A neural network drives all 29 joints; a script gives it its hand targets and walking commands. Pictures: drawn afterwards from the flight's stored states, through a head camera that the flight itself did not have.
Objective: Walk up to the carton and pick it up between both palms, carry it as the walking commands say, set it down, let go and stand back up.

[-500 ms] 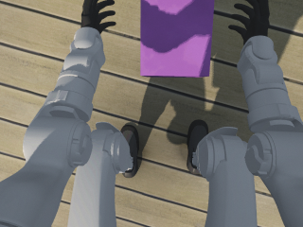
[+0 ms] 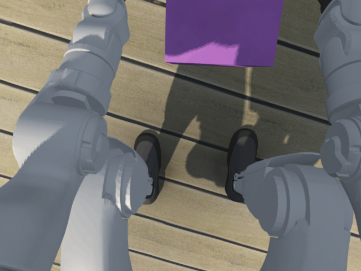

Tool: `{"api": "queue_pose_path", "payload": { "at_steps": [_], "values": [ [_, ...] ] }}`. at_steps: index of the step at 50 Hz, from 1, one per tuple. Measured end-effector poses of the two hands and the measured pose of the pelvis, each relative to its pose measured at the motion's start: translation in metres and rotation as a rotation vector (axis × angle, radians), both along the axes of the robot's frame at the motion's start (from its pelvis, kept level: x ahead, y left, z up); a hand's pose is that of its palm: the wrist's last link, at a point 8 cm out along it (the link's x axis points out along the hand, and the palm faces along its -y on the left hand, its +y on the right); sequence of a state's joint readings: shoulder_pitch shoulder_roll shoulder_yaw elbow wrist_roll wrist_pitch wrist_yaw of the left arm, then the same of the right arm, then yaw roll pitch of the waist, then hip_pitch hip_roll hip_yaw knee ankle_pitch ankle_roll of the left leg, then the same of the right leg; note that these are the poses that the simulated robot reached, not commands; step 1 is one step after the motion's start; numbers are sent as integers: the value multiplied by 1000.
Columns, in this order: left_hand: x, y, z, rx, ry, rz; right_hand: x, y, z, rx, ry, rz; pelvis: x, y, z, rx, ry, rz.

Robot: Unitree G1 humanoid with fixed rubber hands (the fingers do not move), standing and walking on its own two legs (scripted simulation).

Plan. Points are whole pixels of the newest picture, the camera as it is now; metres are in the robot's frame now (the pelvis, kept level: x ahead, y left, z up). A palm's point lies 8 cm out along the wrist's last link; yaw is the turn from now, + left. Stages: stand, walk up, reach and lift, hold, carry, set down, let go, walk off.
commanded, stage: reach and lift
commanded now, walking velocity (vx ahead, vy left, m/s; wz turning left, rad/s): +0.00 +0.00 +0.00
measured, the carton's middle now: (218, 8) +0.54 -0.06 -0.28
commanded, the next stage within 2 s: none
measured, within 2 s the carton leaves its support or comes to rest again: leaves its support in 1.52 s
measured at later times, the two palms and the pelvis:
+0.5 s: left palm out of the picture +0.55 +0.11 -0.19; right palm out of the picture +0.54 -0.20 -0.20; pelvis +0.00 +0.00 +0.00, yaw +0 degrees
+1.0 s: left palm out of the picture +0.55 +0.10 -0.20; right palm out of the picture +0.55 -0.19 -0.20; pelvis +0.00 +0.00 -0.01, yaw +0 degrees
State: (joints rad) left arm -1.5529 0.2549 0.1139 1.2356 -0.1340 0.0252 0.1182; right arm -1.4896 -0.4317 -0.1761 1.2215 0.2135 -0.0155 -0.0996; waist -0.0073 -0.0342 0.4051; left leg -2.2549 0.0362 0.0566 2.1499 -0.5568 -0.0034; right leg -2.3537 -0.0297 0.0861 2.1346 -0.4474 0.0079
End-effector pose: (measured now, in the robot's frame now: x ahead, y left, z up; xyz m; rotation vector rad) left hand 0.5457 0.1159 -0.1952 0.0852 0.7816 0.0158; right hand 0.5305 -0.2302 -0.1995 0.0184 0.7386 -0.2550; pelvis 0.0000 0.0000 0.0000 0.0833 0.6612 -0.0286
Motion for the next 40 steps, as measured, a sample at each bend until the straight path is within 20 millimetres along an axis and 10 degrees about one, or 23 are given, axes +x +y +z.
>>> {"api": "queue_pose_path", "payload": {
  "at_steps": [40],
  "values": [
    [5,-21,-2,-30,-7,-79,13,43,1,32,-10,107,1,2,-3,-10,-9,7]
  ]
}}
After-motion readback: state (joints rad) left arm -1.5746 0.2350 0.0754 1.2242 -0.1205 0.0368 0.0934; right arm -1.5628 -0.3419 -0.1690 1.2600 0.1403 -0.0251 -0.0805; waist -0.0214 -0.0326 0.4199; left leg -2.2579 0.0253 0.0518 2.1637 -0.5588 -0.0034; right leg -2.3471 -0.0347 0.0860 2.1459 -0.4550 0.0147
